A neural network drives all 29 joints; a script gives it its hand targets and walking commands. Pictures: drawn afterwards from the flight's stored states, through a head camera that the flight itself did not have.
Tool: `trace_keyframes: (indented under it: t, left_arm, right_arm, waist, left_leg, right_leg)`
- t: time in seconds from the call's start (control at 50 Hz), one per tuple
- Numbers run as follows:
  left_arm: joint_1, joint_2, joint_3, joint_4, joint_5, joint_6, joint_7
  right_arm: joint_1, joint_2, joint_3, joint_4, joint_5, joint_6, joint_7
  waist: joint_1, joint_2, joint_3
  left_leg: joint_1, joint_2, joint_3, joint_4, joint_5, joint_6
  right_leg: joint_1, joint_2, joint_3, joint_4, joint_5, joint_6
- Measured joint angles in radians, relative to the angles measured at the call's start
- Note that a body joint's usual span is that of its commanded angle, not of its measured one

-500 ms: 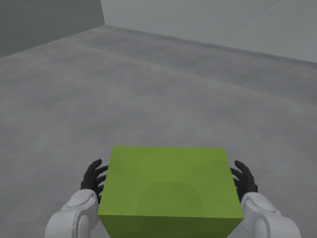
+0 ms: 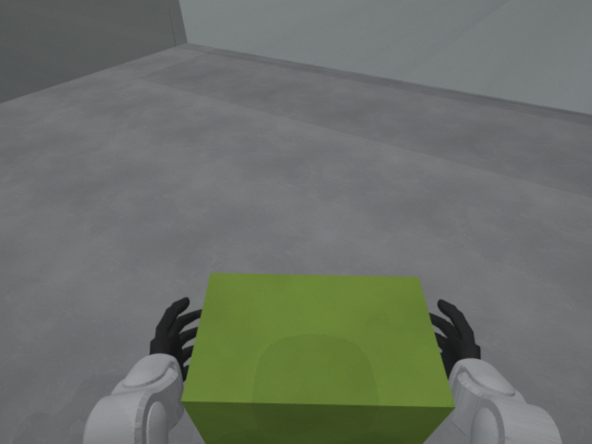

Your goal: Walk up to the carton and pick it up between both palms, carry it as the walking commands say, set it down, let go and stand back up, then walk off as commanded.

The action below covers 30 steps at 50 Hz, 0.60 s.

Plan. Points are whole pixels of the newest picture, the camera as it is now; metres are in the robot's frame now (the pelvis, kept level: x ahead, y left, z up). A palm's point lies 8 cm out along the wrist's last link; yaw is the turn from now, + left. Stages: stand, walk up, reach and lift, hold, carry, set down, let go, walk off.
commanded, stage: carry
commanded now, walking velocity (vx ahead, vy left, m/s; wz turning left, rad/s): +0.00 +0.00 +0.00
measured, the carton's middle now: (310, 381) +0.23 -0.01 +0.04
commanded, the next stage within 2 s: none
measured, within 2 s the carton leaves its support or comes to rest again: neither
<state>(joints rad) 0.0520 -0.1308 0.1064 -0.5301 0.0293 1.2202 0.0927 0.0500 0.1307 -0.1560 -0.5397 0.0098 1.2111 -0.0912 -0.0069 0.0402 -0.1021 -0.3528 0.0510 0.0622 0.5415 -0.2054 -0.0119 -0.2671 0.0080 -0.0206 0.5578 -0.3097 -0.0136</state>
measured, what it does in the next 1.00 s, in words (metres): stands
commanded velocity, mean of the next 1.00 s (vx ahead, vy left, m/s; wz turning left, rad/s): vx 0.00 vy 0.00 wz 0.00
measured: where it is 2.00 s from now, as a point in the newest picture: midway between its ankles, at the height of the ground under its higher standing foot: outside the picture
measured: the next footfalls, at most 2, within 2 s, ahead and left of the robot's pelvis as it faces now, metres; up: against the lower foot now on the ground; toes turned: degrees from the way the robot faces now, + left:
none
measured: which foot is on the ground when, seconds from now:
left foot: down 0.00-1.00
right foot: down 0.00-1.00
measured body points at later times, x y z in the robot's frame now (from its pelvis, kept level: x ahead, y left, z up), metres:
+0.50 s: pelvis +0.01 -0.01 +0.00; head -0.01 -0.02 +0.45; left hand +0.25 +0.15 +0.09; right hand +0.24 -0.18 +0.08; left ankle +0.05 +0.13 -0.73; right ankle -0.01 -0.11 -0.73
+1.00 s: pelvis +0.01 -0.01 +0.00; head -0.02 -0.02 +0.45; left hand +0.25 +0.15 +0.09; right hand +0.24 -0.19 +0.08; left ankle +0.05 +0.13 -0.73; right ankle -0.01 -0.11 -0.73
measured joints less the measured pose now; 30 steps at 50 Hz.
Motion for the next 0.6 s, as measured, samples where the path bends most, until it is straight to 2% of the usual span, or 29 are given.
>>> trace_keyframes:
  t: [0.34, 0.6]
  left_arm:
    - [0.004, 0.000, 0.002, 0.005, 0.000, -0.010, -0.004]
    - [0.001, 0.000, 0.003, -0.011, -0.004, -0.008, -0.004]
  right_arm:
    - [0.005, 0.001, 0.003, 0.003, -0.001, -0.008, -0.002]
    - [0.003, 0.000, 0.006, -0.014, 0.002, -0.007, -0.004]
  waist:
    - [-0.005, -0.018, -0.001]
    - [-0.011, -0.007, 0.004]
  left_leg:
    - [0.018, 0.013, -0.013, 0.020, -0.031, -0.014]
    - [0.023, 0.016, -0.012, 0.018, -0.034, -0.012]
  right_leg:
    - [0.032, 0.012, -0.011, -0.005, -0.021, -0.011]
    - [0.044, 0.015, -0.010, -0.022, -0.015, -0.009]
